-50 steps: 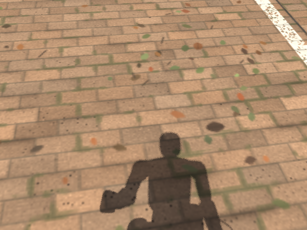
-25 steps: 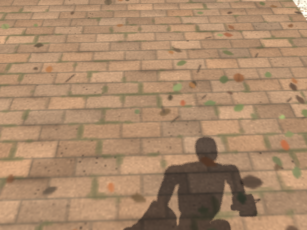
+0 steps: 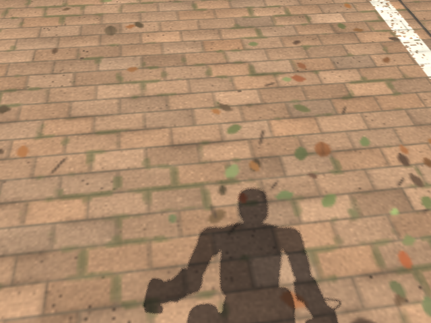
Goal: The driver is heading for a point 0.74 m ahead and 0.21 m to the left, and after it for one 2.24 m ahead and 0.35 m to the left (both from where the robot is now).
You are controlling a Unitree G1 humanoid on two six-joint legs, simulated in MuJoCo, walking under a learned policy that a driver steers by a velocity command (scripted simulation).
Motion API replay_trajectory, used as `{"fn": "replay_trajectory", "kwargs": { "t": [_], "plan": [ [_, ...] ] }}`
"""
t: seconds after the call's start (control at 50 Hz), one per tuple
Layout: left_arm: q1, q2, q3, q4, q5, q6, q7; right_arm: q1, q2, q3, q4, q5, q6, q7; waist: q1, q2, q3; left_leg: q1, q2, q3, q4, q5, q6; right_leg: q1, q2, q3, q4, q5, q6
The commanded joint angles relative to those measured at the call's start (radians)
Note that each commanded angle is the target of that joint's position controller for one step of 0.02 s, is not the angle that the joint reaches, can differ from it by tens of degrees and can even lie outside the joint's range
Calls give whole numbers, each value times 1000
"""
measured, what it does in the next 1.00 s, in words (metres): walks ahead, turning left: right foot, then left foot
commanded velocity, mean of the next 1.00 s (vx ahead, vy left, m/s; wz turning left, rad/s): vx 0.50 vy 0.00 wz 0.31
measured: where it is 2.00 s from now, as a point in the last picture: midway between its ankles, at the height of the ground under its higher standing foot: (184, 246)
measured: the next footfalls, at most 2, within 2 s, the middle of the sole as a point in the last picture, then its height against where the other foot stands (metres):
right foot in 0.28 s outside the picture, level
left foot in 0.82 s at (175, 292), level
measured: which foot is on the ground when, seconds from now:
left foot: down 0.00-0.30, up 0.32-0.80, down 0.82-1.00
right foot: up 0.00-0.26, down 0.28-0.84, up 0.86-1.00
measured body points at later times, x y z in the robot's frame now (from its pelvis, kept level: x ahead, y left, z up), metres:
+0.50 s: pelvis +0.29 -0.07 +0.00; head +0.30 -0.08 +0.44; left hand +0.32 +0.20 -0.13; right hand +0.38 -0.34 -0.14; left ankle +0.31 +0.10 -0.66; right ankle +0.30 -0.15 -0.75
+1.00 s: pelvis +0.55 +0.03 -0.01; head +0.59 +0.05 +0.44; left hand +0.59 +0.34 -0.13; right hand +0.74 -0.19 -0.13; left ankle +0.57 +0.10 -0.75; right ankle +0.58 -0.14 -0.66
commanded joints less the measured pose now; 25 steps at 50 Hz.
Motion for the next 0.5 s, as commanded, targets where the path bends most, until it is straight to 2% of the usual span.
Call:
{"fn": "replay_trajectory", "kwargs": {
  "t": [0.02, 0.06, 0.12, 0.18, 0.22, 0.24, 0.26, 0.28, 0.3, 0.32, 0.34, 0.36, 0.38, 0.42, 0.44, 0.5],
  "plan": [
    [-41, 30, 6, -55, 3, -9, -5, -19, -153, -29, -48, 6, -9, -19, 22, 100, 33, -14, 252, -148, -145, 188, 132, -25, -3, -2, -170, 167, 15],
    [-116, 19, -1, -75, 0, -14, -12, 18, -162, -30, -32, 11, -7, -24, -3, 98, 49, -5, 244, -123, -153, 163, 121, 4, 20, -27, -272, 231, 15],
    [-197, 20, -7, -103, -7, -18, -24, 76, -166, -33, 0, 17, 3, -26, -28, 95, 75, 77, 273, -119, -133, 163, 121, -8, 38, -33, -355, 227, 6],
    [-243, 35, -7, -133, -11, -29, -42, 96, -174, -41, 21, 21, 20, -32, -22, 99, 83, 186, 322, -130, -74, 232, 111, -30, 46, -25, -405, 144, -25],
    [-202, 61, 3, -130, -13, -34, -49, 78, -186, -48, 21, 23, 30, -36, 13, 117, 50, 223, 335, -129, -8, 373, 93, 54, 71, -44, -425, 70, -49],
    [-135, 85, 15, -114, -12, -36, -49, 56, -194, -50, 15, 22, 35, -36, 55, 133, 5, 219, 322, -114, 73, 540, 80, 168, 104, -74, -434, 48, -67],
    [15, 123, 39, -65, -10, -35, -44, 42, -178, -43, 10, 20, 41, -36, 128, 123, -83, 176, 272, -76, 244, 645, 56, 372, 135, -99, -450, 66, -94],
    [202, 188, 62, -21, 3, -35, -34, 51, -143, -26, -10, 8, 41, -35, 190, 57, -222, -27, 216, -50, 520, 460, 23, 695, 4, 47, -412, 80, -153],
    [306, 269, 82, 4, 7, -27, -30, 175, -15, 12, -15, 7, 22, -23, 148, -185, -363, -455, 28, -29, 913, -119, -55, 1072, -250, 508, -487, -108, -311],
    [297, 178, 53, -2, 3, -28, -30, 132, -76, 0, -3, 27, -2, -21, 175, -153, -377, -567, 23, -198, 1050, -437, -37, 1058, -273, 661, -603, -194, -297],
    [211, 134, 38, -13, 0, -32, -26, 39, -155, -24, -34, 59, -15, -20, 160, -112, -222, -641, 77, -206, 1090, -375, -18, 923, -246, 502, -624, -190, -241],
    [121, 102, 27, -32, 3, -36, -25, -11, -160, -27, -47, 62, -16, -26, 125, -52, -135, -616, 137, -177, 1047, -275, -14, 770, -213, 367, -655, -129, -207],
    [62, 64, 18, -35, 8, -41, -28, -35, -149, -34, -48, 49, -8, -34, 96, -21, -70, -576, 171, -168, 987, -206, -17, 643, -176, 268, -699, -81, -184],
    [21, 33, 10, -26, 22, -50, -31, 13, -101, -38, -33, 43, 23, -36, 43, -64, -32, -465, 208, -175, 926, -133, -21, 506, -125, 135, -763, -25, -157],
    [26, 40, 13, -17, 24, -53, -29, 24, -77, -36, -31, 44, 36, -35, 34, -59, -20, -457, 212, -171, 915, -116, -24, 476, -119, 89, -782, 12, -161],
    [52, 76, 24, 2, 29, -57, -13, -36, -75, -42, -64, 36, 53, -37, 31, -23, 23, -546, 214, -187, 833, 1, -42, 475, -118, -11, -815, 109, -170]
  ]
}}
